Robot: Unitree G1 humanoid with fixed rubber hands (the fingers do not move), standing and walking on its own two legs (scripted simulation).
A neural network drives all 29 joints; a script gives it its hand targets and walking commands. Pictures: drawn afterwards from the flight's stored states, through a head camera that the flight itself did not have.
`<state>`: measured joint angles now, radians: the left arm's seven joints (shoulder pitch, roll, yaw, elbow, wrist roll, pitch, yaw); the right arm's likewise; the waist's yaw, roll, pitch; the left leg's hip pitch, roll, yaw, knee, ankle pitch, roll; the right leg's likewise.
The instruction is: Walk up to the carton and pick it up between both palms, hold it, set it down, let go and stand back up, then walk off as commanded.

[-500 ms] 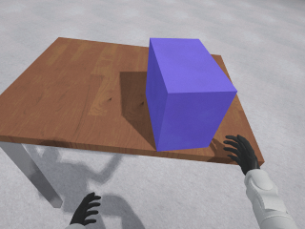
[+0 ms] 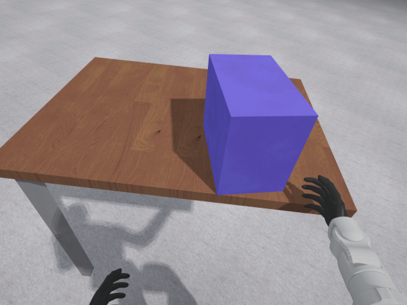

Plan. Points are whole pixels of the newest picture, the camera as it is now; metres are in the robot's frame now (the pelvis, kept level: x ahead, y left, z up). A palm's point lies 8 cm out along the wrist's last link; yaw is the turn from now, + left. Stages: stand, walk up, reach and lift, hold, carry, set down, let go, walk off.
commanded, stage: let go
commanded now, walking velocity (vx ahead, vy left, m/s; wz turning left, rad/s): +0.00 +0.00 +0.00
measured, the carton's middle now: (245, 121) +0.53 -0.05 +0.11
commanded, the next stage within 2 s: stand in 0.38 s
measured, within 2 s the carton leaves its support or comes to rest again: neither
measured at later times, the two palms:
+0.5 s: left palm out of the picture +0.05 +0.25 -0.10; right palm (337, 278) +0.21 -0.23 -0.03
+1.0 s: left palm out of the picture -0.01 +0.34 -0.12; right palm out of the picture -0.03 -0.26 -0.16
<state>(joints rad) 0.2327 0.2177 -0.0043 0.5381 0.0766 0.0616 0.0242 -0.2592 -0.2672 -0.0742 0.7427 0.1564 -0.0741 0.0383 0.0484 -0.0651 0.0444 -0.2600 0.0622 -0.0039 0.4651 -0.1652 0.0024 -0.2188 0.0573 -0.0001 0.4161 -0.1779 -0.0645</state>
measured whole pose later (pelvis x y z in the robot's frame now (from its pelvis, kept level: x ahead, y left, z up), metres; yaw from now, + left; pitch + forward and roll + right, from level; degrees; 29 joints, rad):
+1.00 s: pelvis -0.07 +0.03 -0.04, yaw +2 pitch -6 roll +0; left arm 0.34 0.40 0.00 0.67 0.08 0.02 -0.01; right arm 0.39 -0.32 -0.09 0.82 0.02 0.03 0.01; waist 0.04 0.02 0.04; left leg -0.27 -0.06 0.07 0.85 -0.48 0.08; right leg -0.26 0.05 0.07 0.86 -0.53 -0.05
